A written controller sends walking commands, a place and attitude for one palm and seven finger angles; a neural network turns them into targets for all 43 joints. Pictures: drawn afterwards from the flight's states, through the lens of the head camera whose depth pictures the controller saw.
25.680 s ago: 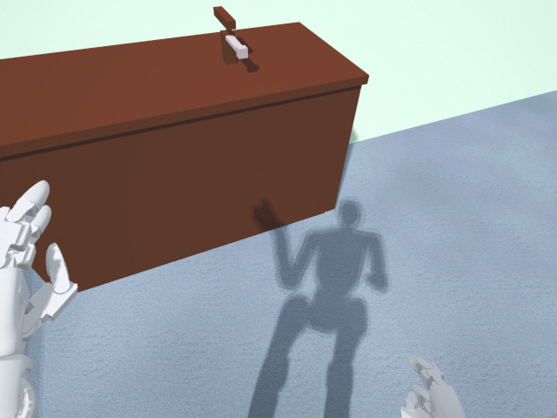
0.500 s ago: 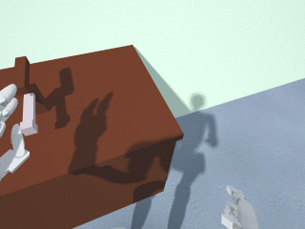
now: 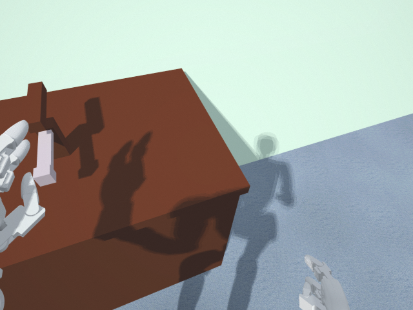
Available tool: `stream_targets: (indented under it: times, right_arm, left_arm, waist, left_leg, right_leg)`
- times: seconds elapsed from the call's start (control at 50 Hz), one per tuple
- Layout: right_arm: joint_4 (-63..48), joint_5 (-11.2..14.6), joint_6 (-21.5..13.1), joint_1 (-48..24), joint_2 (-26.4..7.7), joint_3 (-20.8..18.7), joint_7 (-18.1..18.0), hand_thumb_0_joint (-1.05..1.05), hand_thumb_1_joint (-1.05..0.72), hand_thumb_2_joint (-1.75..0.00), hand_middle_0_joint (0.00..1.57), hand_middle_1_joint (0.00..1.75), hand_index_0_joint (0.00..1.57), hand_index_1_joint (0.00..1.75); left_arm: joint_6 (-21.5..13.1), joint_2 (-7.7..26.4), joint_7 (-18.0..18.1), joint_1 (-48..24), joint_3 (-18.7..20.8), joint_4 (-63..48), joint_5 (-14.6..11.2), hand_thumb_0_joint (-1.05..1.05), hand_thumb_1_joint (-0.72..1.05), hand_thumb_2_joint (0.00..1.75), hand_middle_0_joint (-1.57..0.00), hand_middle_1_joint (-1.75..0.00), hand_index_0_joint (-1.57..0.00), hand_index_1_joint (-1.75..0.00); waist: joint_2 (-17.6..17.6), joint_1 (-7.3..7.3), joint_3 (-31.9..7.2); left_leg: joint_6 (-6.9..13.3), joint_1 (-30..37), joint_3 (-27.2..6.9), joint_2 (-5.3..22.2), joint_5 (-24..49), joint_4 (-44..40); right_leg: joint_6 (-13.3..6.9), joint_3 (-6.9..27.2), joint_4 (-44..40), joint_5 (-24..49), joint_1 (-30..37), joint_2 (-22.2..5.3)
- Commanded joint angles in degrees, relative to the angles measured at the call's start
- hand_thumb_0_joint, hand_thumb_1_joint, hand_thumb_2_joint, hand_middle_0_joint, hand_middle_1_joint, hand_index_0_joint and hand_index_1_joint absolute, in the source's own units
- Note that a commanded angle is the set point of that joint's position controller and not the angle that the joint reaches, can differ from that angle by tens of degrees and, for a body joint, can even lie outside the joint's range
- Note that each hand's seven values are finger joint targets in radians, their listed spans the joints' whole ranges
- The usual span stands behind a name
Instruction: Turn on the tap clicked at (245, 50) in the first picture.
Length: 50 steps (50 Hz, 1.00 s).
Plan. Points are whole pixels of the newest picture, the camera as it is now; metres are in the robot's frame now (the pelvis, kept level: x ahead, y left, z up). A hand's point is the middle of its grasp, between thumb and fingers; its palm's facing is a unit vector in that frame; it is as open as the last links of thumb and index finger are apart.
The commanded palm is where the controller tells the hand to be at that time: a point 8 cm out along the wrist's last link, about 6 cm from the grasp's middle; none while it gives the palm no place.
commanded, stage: shuffle to correct the standing spot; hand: left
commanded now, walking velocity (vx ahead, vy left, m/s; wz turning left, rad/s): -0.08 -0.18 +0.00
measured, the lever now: (45, 175) +0.33 +0.33 +0.07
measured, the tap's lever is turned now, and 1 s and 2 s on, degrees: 0 0 0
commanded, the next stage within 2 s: none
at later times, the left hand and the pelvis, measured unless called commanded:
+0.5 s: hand (44, 206) +0.21 +0.22 +0.19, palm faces +0.32 -0.82 -0.48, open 7.4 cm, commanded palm +0.15 +0.27 +0.18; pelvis +0.00 -0.01 +0.00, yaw +1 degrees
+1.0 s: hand (48, 206) +0.22 +0.23 +0.17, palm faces +0.33 -0.85 -0.40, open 7.4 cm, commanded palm +0.16 +0.28 +0.18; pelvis +0.00 +0.00 +0.00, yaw +0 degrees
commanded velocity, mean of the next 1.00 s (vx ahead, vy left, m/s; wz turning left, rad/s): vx -0.15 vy -0.18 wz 0.00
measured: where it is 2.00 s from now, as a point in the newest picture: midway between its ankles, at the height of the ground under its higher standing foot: outside the picture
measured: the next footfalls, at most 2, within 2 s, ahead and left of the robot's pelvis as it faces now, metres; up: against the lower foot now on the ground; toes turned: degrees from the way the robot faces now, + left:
none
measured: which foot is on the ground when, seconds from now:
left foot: down 0.00-1.00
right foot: down 0.00-1.00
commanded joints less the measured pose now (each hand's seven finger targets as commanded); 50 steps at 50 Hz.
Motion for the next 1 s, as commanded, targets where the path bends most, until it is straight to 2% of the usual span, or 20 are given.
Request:
stream_targets:
  times: [0.0,0.12,0.24,0.3,0.36,0.4,0.46,0.5,0.54,0.58,0.6,0.66,0.76,0.82,0.86,0.88,0.9,0.92,0.96,0.98]
  right_arm:
    - [-7.9,0.5,-2.6,-4.4,-6.8,-2.9,-1.1,0.00,-0.90,-0.90,0.20,0.30,0.20,0.30]
    - [-7.7,0.1,-2.3,-4.6,-7.2,-2.6,-0.6,0.00,-0.90,-0.90,0.20,0.30,0.20,0.30]
    - [-8.8,0.2,-2.4,-3.9,-7.2,-3.5,-0.3,0.00,-0.90,-0.90,0.20,0.30,0.20,0.30]
    - [-8.2,0.3,-2.5,-3.8,-6.7,-3.5,-0.5,0.00,-0.90,-0.90,0.20,0.30,0.20,0.30]
    - [-7.6,0.0,-2.4,-3.5,-6.3,-3.7,-0.7,0.00,-0.90,-0.90,0.20,0.30,0.20,0.30]
    - [-6.9,0.0,-2.7,-3.6,-6.0,-4.0,-1.0,0.00,-0.90,-0.90,0.20,0.30,0.20,0.30]
    - [-6.8,-0.1,-2.7,-3.8,-5.8,-4.0,-1.0,0.00,-0.90,-0.90,0.20,0.30,0.20,0.30]
    - [-7.3,0.4,-2.7,-4.4,-6.1,-3.7,-1.0,0.00,-0.90,-0.90,0.20,0.30,0.20,0.30]
    - [-7.7,0.4,-2.7,-4.4,-6.3,-3.3,-1.1,0.00,-0.90,-0.90,0.20,0.30,0.20,0.30]
    - [-7.9,0.3,-3.1,-4.2,-6.7,-3.0,-1.2,0.00,-0.90,-0.90,0.20,0.30,0.20,0.30]
    - [-7.8,0.2,-3.1,-4.9,-6.7,-2.6,-1.3,0.00,-0.90,-0.90,0.20,0.30,0.20,0.30]
    - [-8.1,0.0,-3.2,-4.3,-7.4,-2.7,-1.1,0.00,-0.90,-0.90,0.20,0.30,0.20,0.30]
    - [-8.4,-0.1,-2.9,-4.0,-7.7,-2.9,-0.4,0.00,-0.90,-0.90,0.20,0.30,0.20,0.30]
    - [-8.6,-0.1,-2.8,-3.4,-7.3,-3.0,0.3,0.00,-0.90,-0.90,0.20,0.30,0.20,0.30]
    - [-8.3,0.0,-2.6,-2.5,-6.9,-3.4,0.6,0.00,-0.90,-0.90,0.20,0.30,0.20,0.30]
    - [-8.2,0.4,-2.7,-1.9,-6.8,-3.7,0.6,0.00,-0.90,-0.90,0.20,0.30,0.20,0.30]
    - [-7.9,0.7,-2.9,-2.1,-6.7,-3.6,0.6,0.00,-0.90,-0.90,0.20,0.30,0.20,0.30]
    - [-7.4,0.3,-2.7,-2.1,-5.9,-2.9,0.6,0.00,-0.90,-0.90,0.20,0.30,0.20,0.30]
    - [-7.2,0.3,-2.7,-3.4,-5.9,-2.7,0.2,0.00,-0.90,-0.90,0.20,0.30,0.20,0.30]
    - [-7.2,0.3,-2.6,-3.6,-6.1,-2.6,-0.1,0.00,-0.90,-0.90,0.20,0.30,0.20,0.30]
  left_arm:
    - [-2.8,9.8,2.0,-4.7,7.6,-10.6,-0.3,0.00,0.90,0.90,-0.20,-0.30,-0.20,-0.30]
    - [-3.1,7.8,1.8,-6.7,5.2,-10.5,0.7,0.00,0.90,0.90,-0.20,-0.30,-0.20,-0.30]
    - [-3.5,9.6,1.4,-3.6,7.4,-12.7,0.5,0.00,0.90,0.90,-0.20,-0.30,-0.20,-0.30]
    - [-4.4,10.5,1.4,-2.4,9.0,-12.7,0.3,0.00,0.90,0.90,-0.20,-0.30,-0.20,-0.30]
    - [-5.7,10.5,1.5,-1.5,10.2,-11.4,0.3,0.00,0.90,0.90,-0.20,-0.30,-0.20,-0.30]
    - [-6.5,10.8,1.8,-0.7,11.2,-11.0,0.3,0.00,0.90,0.90,-0.20,-0.30,-0.20,-0.30]
    - [-7.4,10.4,1.9,0.1,11.2,-9.6,0.4,0.00,0.90,0.90,-0.20,-0.30,-0.20,-0.30]
    - [-6.6,10.0,2.0,0.3,10.3,-9.9,0.2,0.00,0.90,0.90,-0.20,-0.30,-0.20,-0.30]
    - [-6.0,9.6,2.2,-1.3,9.2,-10.0,0.3,0.00,0.90,0.90,-0.20,-0.30,-0.20,-0.30]
    - [-5.4,9.1,2.3,-3.2,7.8,-10.9,0.5,0.00,0.90,0.90,-0.20,-0.30,-0.20,-0.30]
    - [-5.0,9.7,2.6,-4.5,7.9,-12.0,0.5,0.00,0.90,0.90,-0.20,-0.30,-0.20,-0.30]
    - [-4.1,8.2,2.6,-6.6,6.1,-11.9,1.0,0.00,0.90,0.90,-0.20,-0.30,-0.20,-0.30]
    - [-3.0,7.4,2.2,-7.0,5.8,-10.3,2.1,0.00,0.90,0.90,-0.20,-0.30,-0.20,-0.30]
    - [-2.8,7.8,1.6,-5.7,6.1,-10.4,1.7,0.00,0.90,0.90,-0.20,-0.30,-0.20,-0.30]
    - [-2.5,8.3,1.7,-4.5,6.8,-10.0,1.2,0.00,0.90,0.90,-0.20,-0.30,-0.20,-0.30]
    - [-2.3,8.3,1.8,-4.2,6.8,-10.1,0.6,0.00,0.90,0.90,-0.20,-0.30,-0.20,-0.30]
    - [-2.2,8.8,2.1,-3.6,7.1,-10.8,0.1,0.00,0.90,0.90,-0.20,-0.30,-0.20,-0.30]
    - [-2.3,8.5,2.4,-2.9,6.5,-10.4,-0.2,0.00,0.90,0.90,-0.20,-0.30,-0.20,-0.30]
    - [-2.9,9.4,2.7,-3.7,6.9,-11.1,-0.5,0.00,0.90,0.90,-0.20,-0.30,-0.20,-0.30]
    - [-3.2,10.0,2.7,-3.4,7.5,-10.9,-0.5,0.00,0.90,0.90,-0.20,-0.30,-0.20,-0.30]
  waist:
    - [1.8,-0.14,-5.1]
    - [6.7,0.24,-6.4]
    - [5.5,0.80,-10.0]
    - [4.2,0.39,-10.6]
    - [1.2,0.17,-11.1]
    - [0.0,-0.06,-11.7]
    - [-1.9,0.06,-11.0]
    - [-0.9,0.19,-9.7]
    - [-0.7,0.24,-6.4]
    - [-0.3,0.20,-4.5]
    - [1.3,0.14,-4.2]
    - [5.6,0.14,-3.6]
    - [11.8,0.43,-3.3]
    - [6.5,0.38,-5.2]
    - [0.1,0.30,-6.1]
    - [-3.9,0.07,-7.4]
    - [-3.6,0.03,-8.5]
    - [-3.9,-0.30,-8.7]
    - [-2.1,-0.18,-8.2]
    - [-1.2,-0.02,-7.6]
  left_leg:
    - [3.3,5.8,-5.0,3.3,-3.9,-3.6]
    - [4.4,3.3,-8.9,6.8,5.1,-9.1]
    - [3.5,6.3,-7.0,7.3,21.9,-3.8]
    - [2.7,7.2,-5.1,5.8,22.5,-0.7]
    - [2.5,5.6,-3.9,4.4,16.9,1.6]
    - [2.0,5.6,-3.2,3.0,13.7,3.0]
    - [2.4,4.8,-2.3,1.8,5.7,2.5]
    - [2.5,6.1,-2.3,1.2,-0.3,1.2]
    - [3.4,5.0,-3.2,2.0,-7.8,-0.7]
    - [3.7,5.2,-3.4,2.4,-10.4,-0.7]
    - [4.0,6.0,-4.7,3.2,-10.2,-2.9]
    - [5.5,0.9,-9.6,7.1,-13.7,-9.2]
    - [6.2,-7.9,-12.6,10.4,-17.9,-15.0]
    - [5.2,-4.2,-9.6,8.0,-11.4,-10.2]
    - [3.6,-2.2,-4.2,3.8,-8.8,-1.5]
    - [2.5,0.2,-1.3,0.9,-6.8,4.7]
    - [1.9,2.2,-0.7,-0.3,-4.5,8.6]
    - [1.8,1.5,-0.7,-0.2,-2.5,9.0]
    - [1.7,2.8,-1.4,0.4,0.7,4.0]
    - [2.0,4.8,-2.0,1.2,3.6,0.3]
  right_leg:
    - [1.5,13.3,-10.2,-2.5,-4.2,-12.9]
    - [4.2,8.5,-5.9,5.5,3.4,-8.7]
    - [4.1,8.5,-4.9,19.7,6.6,-10.5]
    - [3.1,9.6,-4.6,25.5,5.2,-12.7]
    - [3.8,10.3,-4.9,26.8,4.0,-14.5]
    - [2.6,11.7,-5.0,28.9,3.1,-16.3]
    - [4.0,12.2,-6.5,21.7,1.2,-17.2]
    - [2.9,14.2,-8.7,9.5,-2.7,-17.5]
    - [3.9,14.3,-10.9,-6.2,-6.5,-15.8]
    - [3.8,14.6,-12.4,-14.1,-9.4,-15.1]
    - [3.0,13.6,-11.7,-14.4,-9.8,-14.3]
    - [5.5,10.9,-7.8,-13.1,-5.2,-9.6]
    - [5.7,8.2,-0.2,-6.2,4.8,-6.4]
    - [4.6,8.2,-4.5,-2.7,4.9,-7.0]
    - [2.9,12.3,-9.4,-2.4,2.5,-11.1]
    - [1.1,16.8,-11.6,-2.8,0.6,-14.7]
    - [-1.2,19.6,-12.4,0.5,-0.3,-17.6]
    - [-2.2,18.9,-11.6,4.5,1.1,-18.8]
    - [-2.6,16.1,-8.6,10.6,2.5,-18.1]
    - [-1.3,14.2,-7.4,11.2,2.0,-16.5]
